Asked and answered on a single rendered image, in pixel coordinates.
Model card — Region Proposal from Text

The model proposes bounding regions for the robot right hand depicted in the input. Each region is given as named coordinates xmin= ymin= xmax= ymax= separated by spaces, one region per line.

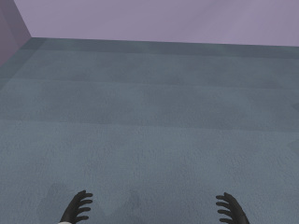
xmin=216 ymin=192 xmax=249 ymax=224

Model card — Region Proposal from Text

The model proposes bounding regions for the robot left hand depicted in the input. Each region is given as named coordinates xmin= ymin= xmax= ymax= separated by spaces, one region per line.
xmin=60 ymin=190 xmax=93 ymax=224

